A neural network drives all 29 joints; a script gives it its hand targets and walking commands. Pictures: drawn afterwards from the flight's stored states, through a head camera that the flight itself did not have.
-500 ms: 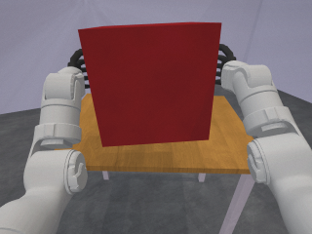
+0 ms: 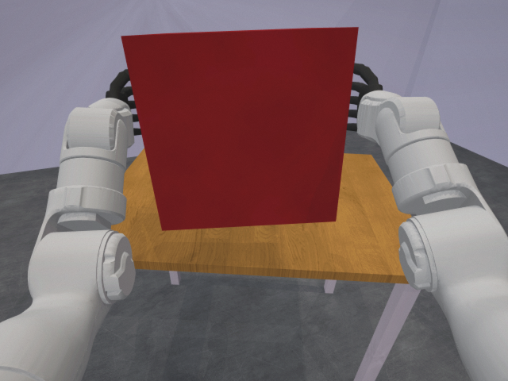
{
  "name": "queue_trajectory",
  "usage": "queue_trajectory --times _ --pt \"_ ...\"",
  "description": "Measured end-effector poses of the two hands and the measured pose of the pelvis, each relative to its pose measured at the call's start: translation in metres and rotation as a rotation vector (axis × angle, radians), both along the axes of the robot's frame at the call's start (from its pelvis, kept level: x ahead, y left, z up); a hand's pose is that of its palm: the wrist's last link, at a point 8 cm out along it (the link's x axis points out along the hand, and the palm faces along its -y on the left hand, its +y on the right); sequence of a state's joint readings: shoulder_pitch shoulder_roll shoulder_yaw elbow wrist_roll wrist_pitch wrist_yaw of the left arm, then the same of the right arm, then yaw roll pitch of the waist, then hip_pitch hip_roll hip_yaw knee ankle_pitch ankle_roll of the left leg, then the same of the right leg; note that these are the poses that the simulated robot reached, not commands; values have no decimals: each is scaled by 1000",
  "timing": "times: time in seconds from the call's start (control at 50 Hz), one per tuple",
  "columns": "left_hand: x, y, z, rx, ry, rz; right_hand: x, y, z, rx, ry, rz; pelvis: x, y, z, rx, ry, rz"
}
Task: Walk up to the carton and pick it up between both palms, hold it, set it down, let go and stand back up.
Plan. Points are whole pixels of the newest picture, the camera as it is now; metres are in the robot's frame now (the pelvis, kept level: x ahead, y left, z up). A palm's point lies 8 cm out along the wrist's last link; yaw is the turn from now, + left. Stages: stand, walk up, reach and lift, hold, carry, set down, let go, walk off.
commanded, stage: hold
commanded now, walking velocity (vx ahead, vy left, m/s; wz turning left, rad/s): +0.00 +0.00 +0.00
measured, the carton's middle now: (243, 118) +0.46 +0.01 +0.29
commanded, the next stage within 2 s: none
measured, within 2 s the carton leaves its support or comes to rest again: neither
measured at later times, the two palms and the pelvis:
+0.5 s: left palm (130, 117) +0.38 +0.18 +0.32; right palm (374, 119) +0.37 -0.18 +0.32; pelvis +0.01 +0.00 +0.00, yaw -1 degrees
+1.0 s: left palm (125, 115) +0.37 +0.19 +0.32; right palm (375, 111) +0.36 -0.17 +0.34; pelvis +0.00 +0.00 +0.00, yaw +0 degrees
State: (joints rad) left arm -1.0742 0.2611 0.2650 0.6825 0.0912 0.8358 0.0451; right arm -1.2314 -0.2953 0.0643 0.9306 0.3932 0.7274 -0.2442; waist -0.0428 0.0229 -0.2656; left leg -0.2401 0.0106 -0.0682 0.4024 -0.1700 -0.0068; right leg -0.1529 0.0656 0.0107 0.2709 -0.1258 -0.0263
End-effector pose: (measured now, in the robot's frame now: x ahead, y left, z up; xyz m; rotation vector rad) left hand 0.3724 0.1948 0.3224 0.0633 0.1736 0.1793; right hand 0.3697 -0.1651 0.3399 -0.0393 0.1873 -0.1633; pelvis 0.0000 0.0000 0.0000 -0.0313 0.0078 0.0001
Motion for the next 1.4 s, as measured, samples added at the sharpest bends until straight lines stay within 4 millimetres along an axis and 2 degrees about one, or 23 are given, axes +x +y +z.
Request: queue_trajectory --times 0.14,0.4,0.58,0.84,1.04,1.18,1.4 --pt "2 -5 3 5 -11 -15 -1 -6 0 27 -8 -12 4 1 0 -1 6 10" --pt "9 -18 -3 27 8 -21 3 -19 -11 13 11 -17 8 4 0 1 -1 -14" --pt "3 -7 -2 0 -5 -1 3 -8 -16 7 3 -1 11 2 0 0 -10 -7" --pt "0 6 -1 -15 -22 -3 -2 7 1 -12 -8 -5 9 1 0 -4 -17 8" --pt "2 -13 2 13 -9 -44 -7 -13 -1 12 6 -38 4 6 0 -4 -9 1" --pt "-3 -22 5 27 -7 -33 -11 -24 -7 35 7 -22 1 8 0 -1 -12 -20" --pt "-6 -17 13 31 16 -3 -5 -17 -12 25 30 -11 -3 3 -1 1 12 -17"
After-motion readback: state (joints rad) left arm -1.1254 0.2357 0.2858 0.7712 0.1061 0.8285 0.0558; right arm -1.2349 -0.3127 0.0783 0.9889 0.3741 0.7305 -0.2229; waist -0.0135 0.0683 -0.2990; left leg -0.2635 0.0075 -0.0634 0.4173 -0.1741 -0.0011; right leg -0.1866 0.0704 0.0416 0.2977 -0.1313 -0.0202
